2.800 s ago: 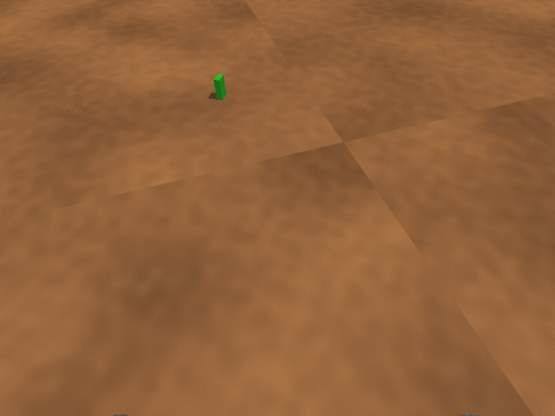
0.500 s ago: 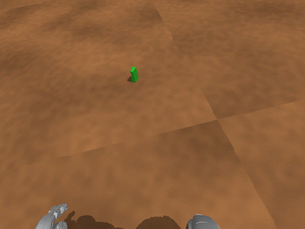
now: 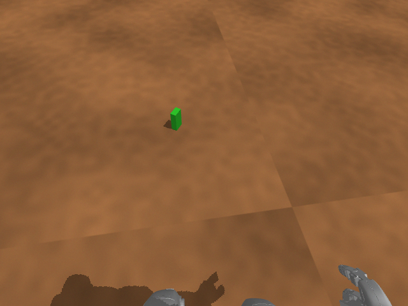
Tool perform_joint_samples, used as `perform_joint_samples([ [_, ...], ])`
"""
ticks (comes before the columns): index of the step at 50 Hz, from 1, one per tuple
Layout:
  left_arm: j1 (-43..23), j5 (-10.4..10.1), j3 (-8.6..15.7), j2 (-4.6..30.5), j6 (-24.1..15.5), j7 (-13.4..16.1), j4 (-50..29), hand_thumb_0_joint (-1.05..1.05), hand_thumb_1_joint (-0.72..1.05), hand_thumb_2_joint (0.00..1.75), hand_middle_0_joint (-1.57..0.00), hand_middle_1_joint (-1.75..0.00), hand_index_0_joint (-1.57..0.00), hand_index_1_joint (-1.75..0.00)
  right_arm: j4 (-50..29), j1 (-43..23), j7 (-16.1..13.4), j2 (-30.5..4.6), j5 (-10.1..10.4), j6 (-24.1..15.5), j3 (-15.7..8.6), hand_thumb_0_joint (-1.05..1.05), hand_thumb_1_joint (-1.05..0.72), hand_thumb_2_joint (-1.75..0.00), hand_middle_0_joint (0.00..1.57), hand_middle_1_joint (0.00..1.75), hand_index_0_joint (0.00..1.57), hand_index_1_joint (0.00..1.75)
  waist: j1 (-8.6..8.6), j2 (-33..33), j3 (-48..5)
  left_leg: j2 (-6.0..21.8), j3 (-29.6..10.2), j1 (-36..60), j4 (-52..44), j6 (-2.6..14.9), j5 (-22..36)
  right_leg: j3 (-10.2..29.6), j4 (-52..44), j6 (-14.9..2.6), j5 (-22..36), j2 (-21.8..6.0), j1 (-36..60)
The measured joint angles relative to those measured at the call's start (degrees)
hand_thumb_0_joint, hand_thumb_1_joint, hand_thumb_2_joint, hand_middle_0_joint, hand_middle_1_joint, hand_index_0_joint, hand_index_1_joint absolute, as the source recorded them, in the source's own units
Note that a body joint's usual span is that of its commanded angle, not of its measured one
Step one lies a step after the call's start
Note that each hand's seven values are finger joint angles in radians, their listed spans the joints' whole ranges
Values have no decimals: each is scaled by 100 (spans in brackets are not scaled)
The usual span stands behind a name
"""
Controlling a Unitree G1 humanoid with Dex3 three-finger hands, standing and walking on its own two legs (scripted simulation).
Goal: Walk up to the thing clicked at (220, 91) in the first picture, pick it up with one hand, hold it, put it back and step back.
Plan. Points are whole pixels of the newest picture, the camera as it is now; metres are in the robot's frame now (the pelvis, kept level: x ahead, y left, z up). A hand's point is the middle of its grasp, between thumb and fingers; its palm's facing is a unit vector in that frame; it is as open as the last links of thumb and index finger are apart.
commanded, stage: walk up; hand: left
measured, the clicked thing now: (176, 119) +1.23 +0.19 -0.69
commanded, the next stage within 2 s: none
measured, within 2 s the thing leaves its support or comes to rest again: neither
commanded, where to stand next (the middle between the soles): +0.89 +0.00 m, yaw -3 degrees
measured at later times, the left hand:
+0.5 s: hand (126, 220) +0.30 +0.21 -0.10, palm faces -0.02 -0.91 -0.41, open 7.4 cm
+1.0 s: hand (112, 185) +0.42 +0.28 -0.15, palm faces -0.02 -0.95 -0.33, open 7.4 cm
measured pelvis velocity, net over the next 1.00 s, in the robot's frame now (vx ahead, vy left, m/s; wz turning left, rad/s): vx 0.39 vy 0.01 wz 0.01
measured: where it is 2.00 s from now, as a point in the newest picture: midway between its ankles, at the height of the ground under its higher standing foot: (202, 195)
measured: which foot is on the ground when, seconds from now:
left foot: down 0.00-0.36, up 0.38-0.82, down 0.84-1.00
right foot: up 0.00-0.30, down 0.32-0.88, up 0.90-1.00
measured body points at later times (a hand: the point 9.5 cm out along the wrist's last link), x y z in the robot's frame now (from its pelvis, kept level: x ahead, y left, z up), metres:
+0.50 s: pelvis +0.21 -0.06 +0.01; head +0.21 -0.10 +0.46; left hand +0.30 +0.25 -0.07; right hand +0.26 -0.38 -0.13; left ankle +0.17 +0.09 -0.64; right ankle +0.27 -0.16 -0.73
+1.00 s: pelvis +0.39 +0.01 +0.01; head +0.40 +0.04 +0.46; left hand +0.42 +0.33 -0.13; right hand +0.49 -0.31 -0.08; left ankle +0.44 +0.11 -0.73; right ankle +0.34 -0.15 -0.65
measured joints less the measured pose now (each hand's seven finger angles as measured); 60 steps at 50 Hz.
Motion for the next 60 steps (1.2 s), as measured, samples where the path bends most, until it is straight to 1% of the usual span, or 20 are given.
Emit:
perform_joint_samples([
  [4, -189, -50, 0, 74, -43, -97, -140, 1, 90, 90, -20, -30, -21, -30, 42, 322, -77, 88, 91, -27, 124, 1, -90, -90, 21, 30, 20, 30, -126, -141, -3, -94, 69, 701, -661, -38, 15, 198, -100, 64, 619, -169, -907],
  [9, -381, 12, 62, 102, -9, -218, -246, 1, 90, 90, -20, -30, -20, -30, 145, 712, -87, 32, 71, -12, 144, 1, -90, -90, 21, 30, 20, 30, -197, -162, -20, -162, 170, 1346, -1045, -69, -202, 74, -1396, 257, 1106, -481, -1394],
  [14, -555, 52, 117, 32, -24, -293, -211, 1, 90, 90, -20, -30, -20, -30, 193, 953, -73, -127, 65, 31, 105, 1, -90, -90, 21, 30, 20, 30, -312, 2, -22, -126, 210, 1710, -900, -243, -690, -111, -2744, 196, 1871, -480, -1181],
  [16, -546, 59, 139, 20, -56, -302, -189, 1, 90, 90, -20, -30, -20, -30, 213, 1040, -81, -187, 60, 87, 85, 1, -90, -90, 21, 30, 20, 30, -325, 72, -108, -80, 219, 1758, -585, -320, -1058, -195, -3036, 164, 1976, -394, -896],
  [17, -571, 68, 163, -39, -79, -284, -150, 1, 90, 90, -20, -30, -21, -30, 240, 1046, -92, -246, 54, 120, 68, 1, -90, -90, 21, 30, 20, 30, -310, 230, -115, 55, 195, 1736, -303, -309, -1298, -257, -2966, 174, 1973, -277, -831],
  [18, -616, 86, 172, -117, -107, -260, -133, 1, 90, 90, -20, -30, -21, -30, 281, 1019, -113, -295, 50, 158, 44, 1, -90, -90, 21, 30, 20, 30, -318, 443, -76, 237, 93, 1624, 147, -184, -1462, -386, -2803, 162, 1806, -148, -784],
  [19, -638, 101, 166, -157, -150, -236, -165, 1, 90, 90, -20, -30, -21, -30, 309, 993, -135, -290, 51, 200, 37, 1, -90, -90, 21, 30, 20, 30, -310, 533, -53, 255, -86, 1391, 781, -92, -1506, -469, -2648, 145, 1624, -109, -756],
  [22, -584, 46, 98, -249, -237, -177, -268, 1, 90, 90, -21, -30, -21, -30, 402, 867, -152, -246, 48, 278, 117, 1, -90, -90, 21, 30, 20, 30, -130, 478, -34, -86, -301, 578, 2492, -16, -1398, -434, -2666, 93, 1394, -186, -499],
  [25, -385, 9, 34, -336, -254, -123, -266, 0, 90, 90, -21, -30, -21, -30, 403, 693, -126, -272, 104, 278, 136, 1, -90, -90, 20, 30, 20, 30, -20, 537, -52, -122, -453, -96, 2856, 6, -846, -440, -3230, 110, 1511, -150, -29],
  [30, -30, 39, 20, -305, -235, -98, -166, 1, 90, 90, -21, -30, -21, -30, 278, 523, -18, -310, 61, 301, 60, 1, -90, -90, 21, 30, 20, 30, 36, 615, -115, 67, -765, -807, 2238, -138, -57, -508, -3882, 87, 1565, 9, 533],
  [34, 147, 88, 78, -222, -213, -103, -163, 1, 90, 90, -21, -30, -21, -30, 326, 521, 56, -325, -17, 371, -1, 1, -90, -90, 20, 30, 20, 30, 57, 570, -180, 206, -702, -954, 1307, -289, 168, -625, -4086, 102, 1411, 46, 829],
  [40, 258, 93, 158, -14, -205, -103, -205, 1, 90, 90, -21, -30, -21, -30, 407, 455, 134, -287, -77, 366, -15, 1, -90, -90, 20, 30, 20, 30, 137, 408, -152, 366, -419, -533, -30, -192, 340, -764, -3789, 297, 835, 22, 1091],
  [43, 291, 85, 164, 107, -141, -89, -166, 1, 90, 90, -21, -30, -21, -30, 400, 376, 116, -207, -81, 280, -19, 1, -90, -90, 20, 30, 20, 30, 136, 164, -158, 201, -249, -177, -317, -143, 511, -746, -3287, 420, 336, -197, 1112],
  [44, 269, 77, 170, 141, -98, -64, -135, 1, 90, 90, -21, -30, -21, -30, 371, 317, 92, -147, -106, 219, -10, 1, -90, -90, 20, 30, 20, 30, 146, -23, -99, 75, -121, -111, -217, -141, 416, -637, -2851, 334, 203, -380, 990],
  [45, 244, 54, 165, 114, -46, -42, -111, 1, 90, 90, -21, -30, -21, -30, 286, 290, 64, -130, -124, 147, 1, 1, -90, -90, 20, 30, 20, 30, 131, -73, -65, 36, -52, -86, -76, -123, 253, -430, -2177, 255, 86, -388, 736],
  [47, 175, 39, 93, 32, 31, -10, -50, 1, 90, 90, -21, -30, -21, -30, 130, 294, 14, -102, -44, 43, 16, 1, -90, -90, 21, 30, 20, 30, 19, 18, -35, 77, -79, 30, 38, -68, 21, -167, -887, 115, -98, -141, 199],
  [49, 100, 14, 26, 35, 50, -13, -27, 1, 90, 90, -20, -30, -21, -30, 56, 352, -48, -18, 31, 12, 66, 1, -90, -90, 21, 30, 20, 30, -58, -7, -35, 68, -66, 302, -173, -48, -8, 23, -231, 54, 124, 0, -273],
  [51, 25, -30, 23, 68, 32, -42, -63, 1, 90, 90, -20, -30, -21, -30, 29, 440, -96, 62, 74, -8, 134, 1, -90, -90, 21, 30, 20, 30, -90, -126, -33, -16, 2, 605, -489, -36, 34, 188, -184, 53, 482, -35, -648],
  [55, -112, -35, 63, 72, 56, -99, -142, 1, 90, 90, -20, -30, -21, -30, 40, 624, -125, 99, 79, 6, 189, 1, -90, -90, 21, 30, 20, 30, -119, -225, -7, -155, 100, 1062, -862, 27, -12, 303, -589, 176, 1010, -199, -1149],
  [60, -188, 50, 76, 2, 132, -200, -93, 1, 90, 90, -20, -30, -20, -30, 39, 830, -136, 27, 48, 18, 148, 1, -90, -90, 21, 30, 20, 30, -175, -158, -27, -251, 262, 1497, -1147, 32, -182, 159, -1580, 289, 1436, -395, -1342],
])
